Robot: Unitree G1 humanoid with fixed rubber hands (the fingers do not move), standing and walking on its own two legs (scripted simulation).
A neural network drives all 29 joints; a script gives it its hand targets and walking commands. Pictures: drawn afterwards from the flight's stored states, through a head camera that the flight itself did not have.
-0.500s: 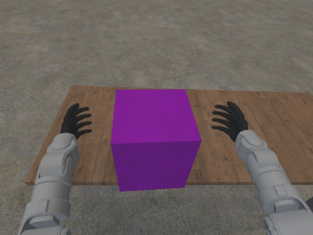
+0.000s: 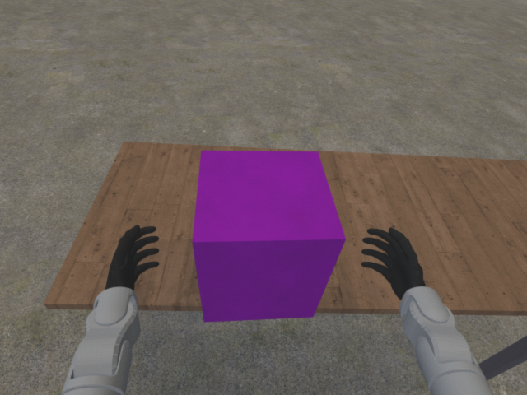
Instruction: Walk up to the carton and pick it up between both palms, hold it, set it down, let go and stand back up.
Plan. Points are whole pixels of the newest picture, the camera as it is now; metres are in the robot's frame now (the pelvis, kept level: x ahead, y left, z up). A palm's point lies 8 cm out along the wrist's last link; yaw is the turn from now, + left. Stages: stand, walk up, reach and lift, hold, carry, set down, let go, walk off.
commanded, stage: set down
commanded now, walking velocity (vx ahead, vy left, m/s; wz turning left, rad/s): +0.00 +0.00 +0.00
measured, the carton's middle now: (260, 238) +0.40 +0.02 +0.00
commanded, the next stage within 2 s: let go in 1.74 s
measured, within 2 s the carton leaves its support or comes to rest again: neither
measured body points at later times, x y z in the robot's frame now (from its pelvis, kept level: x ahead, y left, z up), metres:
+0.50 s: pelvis +0.01 +0.00 +0.00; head +0.00 +0.02 +0.45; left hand +0.23 +0.21 -0.01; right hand +0.23 -0.22 +0.00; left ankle +0.01 +0.12 -0.75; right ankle -0.01 -0.09 -0.75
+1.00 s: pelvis +0.02 +0.01 +0.00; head +0.02 +0.03 +0.45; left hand +0.21 +0.23 -0.05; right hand +0.22 -0.21 -0.04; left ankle +0.01 +0.12 -0.75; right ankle -0.01 -0.09 -0.75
